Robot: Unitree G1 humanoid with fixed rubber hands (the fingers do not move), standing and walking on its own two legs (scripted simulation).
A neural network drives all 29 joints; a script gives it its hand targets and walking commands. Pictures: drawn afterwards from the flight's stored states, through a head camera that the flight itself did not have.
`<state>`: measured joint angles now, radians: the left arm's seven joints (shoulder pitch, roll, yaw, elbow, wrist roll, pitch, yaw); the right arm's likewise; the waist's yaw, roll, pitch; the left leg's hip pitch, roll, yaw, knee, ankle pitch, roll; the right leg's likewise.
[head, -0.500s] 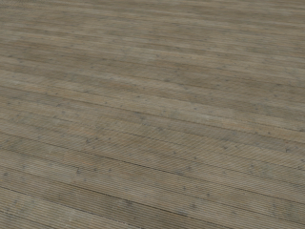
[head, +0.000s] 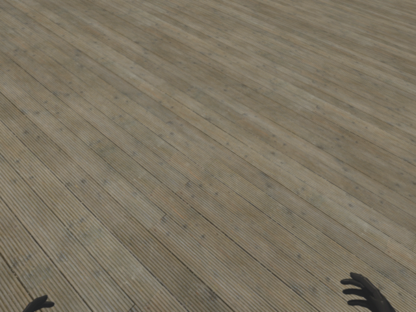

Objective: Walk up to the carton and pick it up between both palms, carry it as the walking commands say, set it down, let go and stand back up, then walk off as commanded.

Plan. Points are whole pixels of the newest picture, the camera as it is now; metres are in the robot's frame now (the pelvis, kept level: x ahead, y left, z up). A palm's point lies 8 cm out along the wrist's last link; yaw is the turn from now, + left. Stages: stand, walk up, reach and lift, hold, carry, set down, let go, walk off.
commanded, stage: walk up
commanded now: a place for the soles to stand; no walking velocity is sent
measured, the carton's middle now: out of the picture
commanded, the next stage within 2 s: none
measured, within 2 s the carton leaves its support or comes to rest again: neither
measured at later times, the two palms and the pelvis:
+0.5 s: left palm out of the picture +0.03 +0.42 -0.04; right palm (229, 151) +0.51 -0.08 -0.02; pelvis +0.19 +0.09 +0.01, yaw +27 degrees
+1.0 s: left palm out of the picture +0.26 +0.57 -0.04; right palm (167, 124) +0.69 +0.10 -0.10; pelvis +0.41 +0.27 +0.00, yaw +46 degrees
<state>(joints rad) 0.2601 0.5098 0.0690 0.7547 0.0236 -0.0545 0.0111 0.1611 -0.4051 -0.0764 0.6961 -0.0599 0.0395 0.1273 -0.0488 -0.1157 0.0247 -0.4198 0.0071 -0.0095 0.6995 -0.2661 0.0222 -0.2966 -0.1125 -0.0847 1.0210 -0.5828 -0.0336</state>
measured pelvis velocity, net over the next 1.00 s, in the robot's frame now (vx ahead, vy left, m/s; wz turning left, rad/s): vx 0.41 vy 0.27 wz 0.81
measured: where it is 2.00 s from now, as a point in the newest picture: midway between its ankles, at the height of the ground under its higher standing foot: (30, 219)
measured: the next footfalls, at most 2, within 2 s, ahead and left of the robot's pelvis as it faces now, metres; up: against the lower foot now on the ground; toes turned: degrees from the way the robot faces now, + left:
right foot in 0.16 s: +0.21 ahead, -0.10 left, +0.00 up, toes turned +1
left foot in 0.54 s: +0.25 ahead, +0.31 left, +0.00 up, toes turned +33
